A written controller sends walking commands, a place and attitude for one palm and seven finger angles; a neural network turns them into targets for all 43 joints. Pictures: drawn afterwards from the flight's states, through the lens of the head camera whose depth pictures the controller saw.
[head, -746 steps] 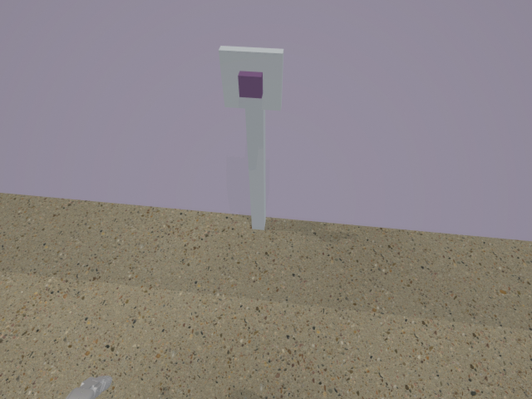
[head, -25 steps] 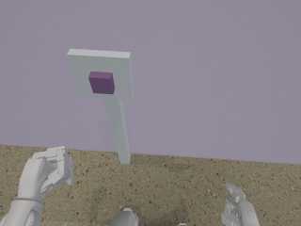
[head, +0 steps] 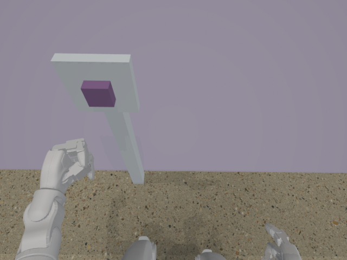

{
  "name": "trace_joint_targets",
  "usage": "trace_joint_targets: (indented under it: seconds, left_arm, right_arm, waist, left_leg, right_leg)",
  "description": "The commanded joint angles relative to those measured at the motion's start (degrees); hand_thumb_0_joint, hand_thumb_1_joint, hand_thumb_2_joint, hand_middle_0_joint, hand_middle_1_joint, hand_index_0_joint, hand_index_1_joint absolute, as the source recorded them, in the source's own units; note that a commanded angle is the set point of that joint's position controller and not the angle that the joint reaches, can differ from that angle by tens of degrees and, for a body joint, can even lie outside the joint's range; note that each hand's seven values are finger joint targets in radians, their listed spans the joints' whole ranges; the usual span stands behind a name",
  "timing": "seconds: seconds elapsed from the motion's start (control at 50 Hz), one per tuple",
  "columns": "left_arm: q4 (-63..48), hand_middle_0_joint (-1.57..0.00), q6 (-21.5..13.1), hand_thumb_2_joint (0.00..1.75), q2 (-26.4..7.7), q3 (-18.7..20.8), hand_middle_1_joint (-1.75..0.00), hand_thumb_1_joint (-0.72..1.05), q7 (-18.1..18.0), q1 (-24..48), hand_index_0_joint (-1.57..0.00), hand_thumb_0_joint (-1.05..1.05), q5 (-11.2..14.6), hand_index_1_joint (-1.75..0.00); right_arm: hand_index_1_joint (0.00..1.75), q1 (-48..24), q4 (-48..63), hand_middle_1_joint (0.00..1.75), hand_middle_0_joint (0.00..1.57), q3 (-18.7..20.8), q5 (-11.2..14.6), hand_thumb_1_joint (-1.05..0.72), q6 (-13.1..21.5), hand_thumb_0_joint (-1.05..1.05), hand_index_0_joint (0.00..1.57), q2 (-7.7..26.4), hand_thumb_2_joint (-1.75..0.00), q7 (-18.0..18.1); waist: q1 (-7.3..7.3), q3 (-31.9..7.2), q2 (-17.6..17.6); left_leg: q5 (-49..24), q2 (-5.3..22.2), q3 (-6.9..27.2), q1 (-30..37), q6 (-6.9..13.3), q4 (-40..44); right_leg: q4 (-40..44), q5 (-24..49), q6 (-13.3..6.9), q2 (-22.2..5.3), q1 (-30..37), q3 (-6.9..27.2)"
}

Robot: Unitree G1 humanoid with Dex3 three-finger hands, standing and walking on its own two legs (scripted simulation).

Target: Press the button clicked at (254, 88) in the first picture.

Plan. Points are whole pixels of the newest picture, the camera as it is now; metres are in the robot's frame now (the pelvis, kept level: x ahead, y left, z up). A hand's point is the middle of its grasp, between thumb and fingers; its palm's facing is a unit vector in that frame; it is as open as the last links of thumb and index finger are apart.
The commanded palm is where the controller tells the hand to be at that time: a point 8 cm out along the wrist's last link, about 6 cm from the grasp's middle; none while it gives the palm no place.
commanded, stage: aim a knuckle at the button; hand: left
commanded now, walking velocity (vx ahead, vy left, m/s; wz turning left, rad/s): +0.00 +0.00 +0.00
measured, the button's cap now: (99, 93) +0.50 +0.21 +0.07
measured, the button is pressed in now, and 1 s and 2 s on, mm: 0 0 0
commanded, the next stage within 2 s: press the button with the knuckle in 1.32 s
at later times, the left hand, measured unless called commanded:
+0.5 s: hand (104, 136) +0.39 +0.19 +0.04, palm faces +0.02 -1.00 -0.03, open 3.1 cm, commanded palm +0.37 +0.24 +0.04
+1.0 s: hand (106, 132) +0.40 +0.19 +0.03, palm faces +0.03 -1.00 -0.01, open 3.1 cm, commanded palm +0.38 +0.24 +0.04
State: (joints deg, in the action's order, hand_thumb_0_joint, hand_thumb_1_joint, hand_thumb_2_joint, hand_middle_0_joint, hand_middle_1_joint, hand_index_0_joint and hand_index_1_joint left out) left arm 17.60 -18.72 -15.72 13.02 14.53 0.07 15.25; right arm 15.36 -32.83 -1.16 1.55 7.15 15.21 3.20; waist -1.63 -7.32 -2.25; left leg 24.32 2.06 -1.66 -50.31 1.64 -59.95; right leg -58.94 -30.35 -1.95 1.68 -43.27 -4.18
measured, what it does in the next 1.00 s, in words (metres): stands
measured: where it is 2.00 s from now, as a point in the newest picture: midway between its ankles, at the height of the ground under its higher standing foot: outside the picture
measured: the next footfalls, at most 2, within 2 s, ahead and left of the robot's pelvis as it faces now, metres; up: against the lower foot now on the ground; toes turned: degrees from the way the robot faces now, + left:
none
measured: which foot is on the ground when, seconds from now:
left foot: down 0.00-1.00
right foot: down 0.00-1.00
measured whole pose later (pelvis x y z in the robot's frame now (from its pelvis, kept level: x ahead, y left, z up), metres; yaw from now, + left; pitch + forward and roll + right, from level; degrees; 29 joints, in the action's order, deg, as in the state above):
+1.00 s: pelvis -0.01 +0.01 -0.01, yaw -1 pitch +18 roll -3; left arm 45.5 -26.9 -16.3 14.8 9.9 26.4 9.9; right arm 18.1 -36.4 -0.5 0.8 -1.3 14.7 0.7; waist -4.0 -7.8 -1.8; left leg 24.8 2.4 -2.4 -56.4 2.6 -62.9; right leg -61.5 -30.2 -1.1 1.9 -49.5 -3.4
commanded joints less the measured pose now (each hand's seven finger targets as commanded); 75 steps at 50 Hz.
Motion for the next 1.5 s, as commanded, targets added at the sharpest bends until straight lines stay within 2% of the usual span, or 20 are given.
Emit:
trace_joint_targets:
  seconds: [0.0, 0.14, 0.2, 0.36, 0.4, 0.44, 0.46, 0.54, 0.58, 0.62, 0.7, 0.88, 0.96, 1.0, 1.06, 1.14, 1.18, 1.28, 1.38, 1.48]
  left_arm:
    - [-10.34, -1.3, -6.67, 0.9, -9.9, 3.72, -1.5, 0.9, -1.18, 16.74, -1.3, 0.0, 0.15, -1.5]
    - [-3.76, -1.3, -6.55, 0.9, -9.73, 2.93, -1.5, 0.9, -1.89, 21.75, -1.3, 0.0, -1.26, -1.5]
    - [-0.99, -1.3, -5.84, 0.9, -10.97, 4.27, -1.5, 0.9, -2.09, 22.74, -1.3, 0.0, -1.38, -1.5]
    - [5.93, -1.3, -8.1, 0.9, -10.04, 2.81, -1.5, 0.9, -3.73, 36.81, -1.3, 0.0, -2.94, -1.5]
    - [8.68, -1.3, -8.76, 0.9, -11.52, 3.62, -1.5, 0.9, -3.73, 39.18, -1.3, 0.0, -3.53, -1.5]
    - [9.03, -1.3, -9.34, 0.9, -10.24, 2.57, -1.5, 0.9, -3.58, 41.05, -1.3, 0.0, -3.82, -1.5]
    - [10.4, -1.3, -9.29, 0.9, -11.84, 3.82, -1.5, 0.9, -3.62, 40.69, -1.3, 0.0, -3.98, -1.5]
    - [15.75, -1.3, -9.11, 0.9, -12.82, 4.21, -1.5, 0.9, -3.97, 46.96, -1.3, 0.0, -4.5, -1.5]
    - [16.88, -1.3, -9.45, 0.9, -12.98, 5.01, -1.5, 0.9, -4.32, 47.99, -1.3, 0.0, -4.57, -1.5]
    - [18.58, -1.3, -9.83, 0.9, -15.21, 6.99, -1.5, 0.9, -4.51, 48.18, -1.3, 0.0, -4.79, -1.5]
    - [18.05, -1.3, -10.42, 0.9, -15.54, 7.69, -1.5, 0.9, -4.05, 43.16, -1.3, 0.0, -4.79, -1.5]
    - [14.33, -1.3, -11.75, 0.9, -9.93, 2.57, -1.5, 0.9, -4.29, 46.36, -1.3, 0.0, -4.25, -1.5]
    - [16.12, -1.3, -12.78, 0.9, -12.55, 4.19, -1.5, 0.9, -5.53, 48.97, -1.3, 0.0, -5.08, -1.5]
    - [17.84, -1.3, -12.78, 0.9, -12.56, 4.5, -1.5, 0.9, -5.94, 47.82, -1.3, 0.0, -5.68, -1.5]
    - [17.37, -1.3, -12.91, 0.9, -15.71, 7.16, -1.5, 0.9, -6.04, 46.91, -1.3, 0.0, -5.78, -1.5]
    - [17.67, -1.3, -11.87, 0.9, -10.85, 3.08, -1.5, 0.9, -5.0, 46.24, -1.3, 0.0, -5.18, -1.5]
    - [18.71, -1.3, -11.55, 0.9, -11.49, 3.71, -1.5, 0.9, -4.6, 46.29, -1.3, 0.0, -4.93, -1.5]
    - [19.95, -1.3, -11.31, 0.9, -8.7, 1.29, -1.5, 0.9, -4.46, 49.2, -1.3, 0.0, -4.8, -1.5]
    - [17.9, -1.3, -12.86, 0.9, -12.79, 4.63, -1.5, 0.9, -5.61, 50.1, -1.3, 0.0, -5.43, -1.5]
    - [16.86, -1.3, -13.23, 0.9, -14.65, 5.62, -1.5, 0.9, -6.17, 52.07, -1.3, 0.0, -6.1, -1.5]
  right_arm:
    - [0.3, -1.0, 6.41, 0.3, 0.2, 3.17, -0.09, -0.9, 2.13, 0.0, 0.2, 7.33, -0.9, 0.38]
    - [0.3, 0.21, 4.96, 0.3, 0.2, 3.56, -0.17, -0.9, 0.82, 0.0, 0.2, 7.74, -0.9, -0.07]
    - [0.3, 0.81, 5.03, 0.3, 0.2, 3.6, -0.2, -0.9, -0.2, 0.0, 0.2, 7.92, -0.9, -0.34]
    - [0.3, 2.22, 3.64, 0.3, 0.2, 3.46, -0.48, -0.9, -1.82, 0.0, 0.2, 7.88, -0.9, -0.69]
    - [0.3, 2.65, 3.08, 0.3, 0.2, 3.46, -0.48, -0.9, -2.33, 0.0, 0.2, 8.09, -0.9, -0.71]
    - [0.3, 3.2, 2.86, 0.3, 0.2, 3.67, -0.68, -0.9, -2.52, 0.0, 0.2, 8.03, -0.9, -0.98]
    - [0.3, 3.64, 2.86, 0.3, 0.2, 3.66, -0.8, -0.9, -2.79, 0.0, 0.2, 8.3, -0.9, -1.09]
    - [0.3, 4.3, 1.94, 0.3, 0.2, 3.44, -0.76, -0.9, -4.15, 0.0, 0.2, 8.31, -0.9, -1.14]
    - [0.3, 4.62, 1.93, 0.3, 0.2, 3.55, -0.92, -0.9, -4.47, 0.0, 0.2, 8.32, -0.9, -1.28]
    - [0.3, 5.31, 1.79, 0.3, 0.2, 3.55, -1.12, -0.9, -5.0, 0.0, 0.2, 8.48, -0.9, -1.44]
    - [0.3, 5.67, 3.01, 0.3, 0.2, 3.79, -1.06, -0.9, -6.16, 0.0, 0.2, 8.54, -0.9, -2.03]
    - [0.3, 5.67, 2.57, 0.3, 0.2, 4.25, -0.63, -0.9, -6.77, 0.0, 0.2, 8.5, -0.9, -2.13]
    - [0.3, 5.76, 1.54, 0.3, 0.2, 4.04, -0.96, -0.9, -6.74, 0.0, 0.2, 8.83, -0.9, -1.9]
    - [0.3, 5.25, 1.9, 0.3, 0.2, 3.89, -1.03, -0.9, -6.89, 0.0, 0.2, 8.62, -0.9, -1.95]
    - [0.3, 5.29, 2.35, 0.3, 0.2, 3.77, -1.25, -0.9, -7.2, 0.0, 0.2, 8.8, -0.9, -1.89]
    - [0.3, 4.58, 2.99, 0.3, 0.2, 3.66, -0.89, -0.9, -7.51, 0.0, 0.2, 8.43, -0.9, -2.22]
    - [0.3, 4.86, 2.76, 0.3, 0.2, 3.79, -0.83, -0.9, -7.57, 0.0, 0.2, 8.69, -0.9, -2.12]
    - [0.3, 4.84, 2.42, 0.3, 0.2, 3.83, -0.78, -0.9, -7.52, 0.0, 0.2, 8.71, -0.9, -2.01]
    - [0.3, 4.8, 2.43, 0.3, 0.2, 3.83, -1.15, -0.9, -7.58, 0.0, 0.2, 8.83, -0.9, -2.05]
    - [0.3, 5.09, 2.0, 0.3, 0.2, 3.69, -1.34, -0.9, -7.73, 0.0, 0.2, 8.57, -0.9, -2.06]
  waist:
    - [-1.07, -16.27, -0.29]
    - [-1.05, -19.21, -1.36]
    - [-0.65, -19.87, 0.59]
    - [-3.0, -18.23, 0.51]
    - [-2.98, -19.39, 0.14]
    - [-2.8, -22.39, -1.64]
    - [-2.4, -22.82, -2.38]
    - [-3.67, -21.13, -0.09]
    - [-3.23, -22.37, -1.57]
    - [-2.59, -23.32, -0.91]
    - [-1.36, -25.33, -0.45]
    - [-3.67, -21.81, -1.97]
    - [-3.95, -20.36, -0.8]
    - [-3.45, -20.79, -1.38]
    - [-2.22, -23.37, -2.05]
    - [-3.2, -22.2, -2.79]
    - [-3.26, -21.93, -1.25]
    - [-4.56, -20.1, 0.0]
    - [-3.25, -23.44, -1.89]
    - [-3.11, -26.21, -4.58]
  left_leg:
    - [-13.06, -0.99, 3.44, 15.29, 0.42, 5.45]
    - [-14.99, -0.76, 3.7, 17.4, 0.1, 5.34]
    - [-15.87, -0.85, 3.42, 16.25, 0.13, 5.15]
    - [-12.42, -0.7, 3.99, 15.05, 0.26, 3.83]
    - [-12.14, -0.7, 4.02, 15.01, 0.14, 3.66]
    - [-13.73, -0.77, 4.14, 17.42, 0.02, 3.21]
    - [-14.44, -0.71, 4.34, 17.33, -0.08, 3.01]
    - [-11.72, -0.75, 4.27, 14.16, 0.08, 2.63]
    - [-12.9, -0.78, 4.2, 14.87, 0.0, 2.39]
    - [-13.12, -0.79, 4.08, 13.9, -0.04, 2.14]
    - [-16.08, -0.82, 3.68, 14.69, -0.02, 2.74]
    - [-13.1, -0.26, 4.93, 18.87, -0.16, 4.06]
    - [-10.51, -0.42, 5.33, 16.8, -0.06, 3.97]
    - [-9.9, -0.6, 5.15, 16.62, -0.14, 4.14]
    - [-12.26, -0.72, 5.0, 17.02, -0.17, 3.77]
    - [-12.59, -0.48, 5.05, 18.85, -0.41, 4.16]
    - [-12.84, -0.45, 5.12, 18.2, -0.32, 3.94]
    - [-11.06, -0.44, 5.68, 17.43, -0.15, 3.75]
    - [-12.85, -0.49, 5.77, 18.51, -0.33, 3.12]
    - [-15.13, -0.47, 5.45, 19.42, -0.53, 2.38]
  right_leg:
    - [8.22, 17.81, 1.34, 0.17, 2.44, 3.73]
    - [7.28, 19.32, 1.09, 0.22, 1.28, 3.16]
    - [7.13, 21.05, 1.2, 0.25, 2.89, 3.34]
    - [6.71, 16.75, 1.07, 0.64, -1.93, 3.25]
    - [6.46, 16.45, 1.02, 0.58, -2.32, 3.42]
    - [6.0, 17.37, 0.91, 0.57, -2.7, 3.35]
    - [5.58, 17.64, 0.67, 0.77, -2.79, 3.21]
    - [5.83, 15.98, 1.05, 0.73, -3.71, 3.56]
    - [5.4, 16.61, 0.9, 0.79, -4.02, 3.39]
    - [5.13, 17.01, 0.84, 0.82, -2.82, 3.52]
    - [4.9, 20.29, 0.75, 1.07, -0.45, 3.55]
    - [6.37, 14.93, 0.58, 1.44, -6.02, 2.35]
    - [6.26, 12.76, 0.53, 1.27, -6.47, 2.52]
    - [6.12, 12.25, 0.59, 1.21, -6.43, 2.53]
    - [5.49, 14.52, 0.35, 1.27, -4.26, 2.77]
    - [6.11, 14.66, 0.45, 1.39, -5.87, 2.22]
    - [6.05, 15.01, 0.47, 1.45, -5.71, 2.24]
    - [6.08, 13.16, 0.58, 1.26, -8.04, 1.97]
    - [5.07, 14.14, 0.36, 1.25, -7.17, 2.25]
    - [4.4, 16.14, 0.42, 1.34, -6.28, 2.55]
